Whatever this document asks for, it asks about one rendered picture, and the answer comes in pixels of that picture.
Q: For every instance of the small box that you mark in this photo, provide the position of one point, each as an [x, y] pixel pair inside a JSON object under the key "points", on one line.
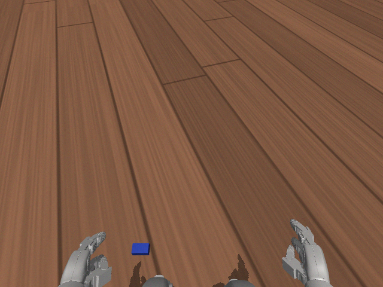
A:
{"points": [[140, 249]]}

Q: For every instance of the right robot hand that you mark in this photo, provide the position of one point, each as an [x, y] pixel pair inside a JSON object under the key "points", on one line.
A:
{"points": [[313, 264]]}

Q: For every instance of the left robot hand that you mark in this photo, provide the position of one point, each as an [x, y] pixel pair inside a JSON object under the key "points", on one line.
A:
{"points": [[79, 268]]}

